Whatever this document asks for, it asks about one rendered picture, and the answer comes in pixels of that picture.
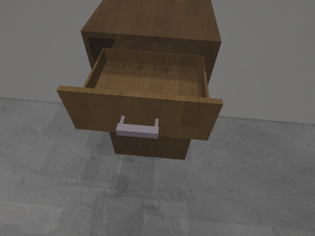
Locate drawer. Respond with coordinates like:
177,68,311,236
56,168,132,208
57,47,223,141

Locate cabinet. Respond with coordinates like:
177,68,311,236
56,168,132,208
81,0,221,160

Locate handle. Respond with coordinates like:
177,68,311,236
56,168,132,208
116,115,159,139

